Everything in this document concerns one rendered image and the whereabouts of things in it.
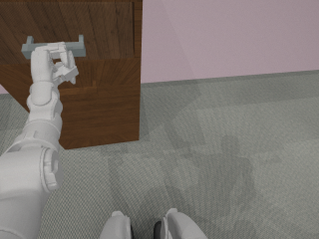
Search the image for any cabinet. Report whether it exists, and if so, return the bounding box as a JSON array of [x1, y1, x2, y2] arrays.
[[0, 0, 143, 150]]

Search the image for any drawer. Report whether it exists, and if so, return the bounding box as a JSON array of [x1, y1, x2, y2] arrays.
[[0, 2, 134, 65]]

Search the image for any robot right shin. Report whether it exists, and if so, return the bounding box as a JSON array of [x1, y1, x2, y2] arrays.
[[159, 208, 177, 239]]

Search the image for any robot shin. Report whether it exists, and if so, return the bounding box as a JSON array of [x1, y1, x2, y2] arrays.
[[112, 210, 125, 217], [159, 208, 177, 239]]

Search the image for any handle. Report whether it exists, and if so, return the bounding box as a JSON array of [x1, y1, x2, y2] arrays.
[[21, 34, 86, 60], [58, 87, 99, 101]]

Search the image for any left robot hand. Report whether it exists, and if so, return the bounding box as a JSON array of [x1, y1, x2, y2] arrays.
[[30, 42, 79, 88]]

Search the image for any robot left upper arm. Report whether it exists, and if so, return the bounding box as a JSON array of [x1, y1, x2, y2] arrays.
[[0, 147, 64, 239]]

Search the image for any robot left shin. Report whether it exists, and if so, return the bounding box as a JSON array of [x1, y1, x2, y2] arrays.
[[112, 210, 125, 217]]

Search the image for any left robot forearm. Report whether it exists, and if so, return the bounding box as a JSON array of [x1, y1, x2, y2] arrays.
[[3, 81, 63, 154]]

